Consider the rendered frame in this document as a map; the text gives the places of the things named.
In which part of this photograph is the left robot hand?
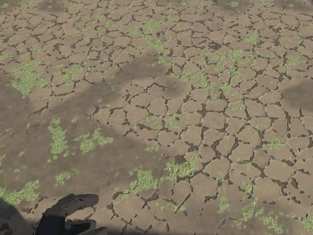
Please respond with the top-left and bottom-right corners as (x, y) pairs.
(32, 193), (109, 235)

